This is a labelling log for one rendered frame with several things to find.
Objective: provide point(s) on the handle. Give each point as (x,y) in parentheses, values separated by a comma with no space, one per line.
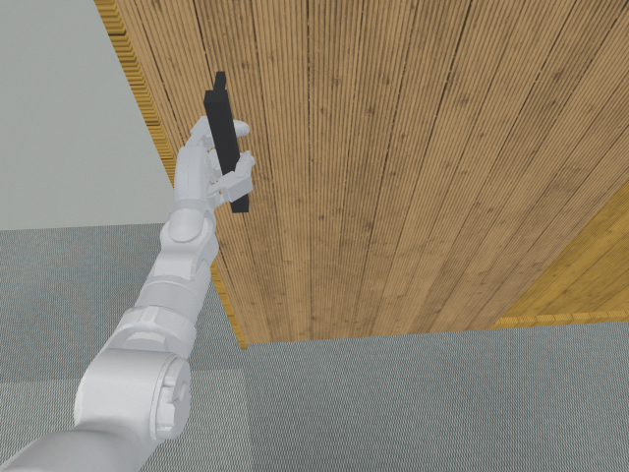
(219,115)

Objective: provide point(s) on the robot left hand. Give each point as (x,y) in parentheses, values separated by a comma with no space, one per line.
(196,169)

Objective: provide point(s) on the robot left upper arm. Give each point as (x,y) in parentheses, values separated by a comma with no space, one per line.
(130,402)

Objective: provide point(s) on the wardrobe door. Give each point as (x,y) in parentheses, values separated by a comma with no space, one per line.
(591,274)
(418,163)

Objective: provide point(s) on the robot left forearm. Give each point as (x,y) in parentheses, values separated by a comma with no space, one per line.
(166,312)

